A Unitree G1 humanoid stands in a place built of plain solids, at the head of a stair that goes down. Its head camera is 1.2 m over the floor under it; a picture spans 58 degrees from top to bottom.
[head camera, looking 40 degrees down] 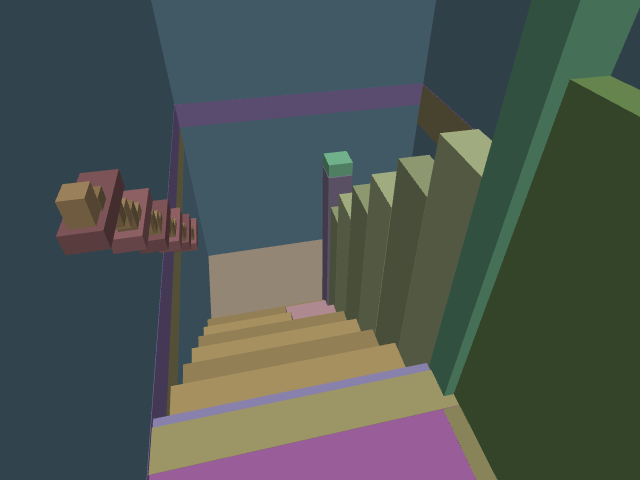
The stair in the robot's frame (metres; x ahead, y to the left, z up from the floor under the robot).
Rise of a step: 0.20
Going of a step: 0.23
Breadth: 0.85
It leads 13 degrees to the left of straight ahead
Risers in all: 7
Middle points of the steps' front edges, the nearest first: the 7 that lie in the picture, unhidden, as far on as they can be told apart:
0.72 0.07 0.00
0.95 0.12 -0.20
1.17 0.17 -0.39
1.39 0.22 -0.59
1.62 0.27 -0.78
1.84 0.32 -0.98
2.06 0.37 -1.18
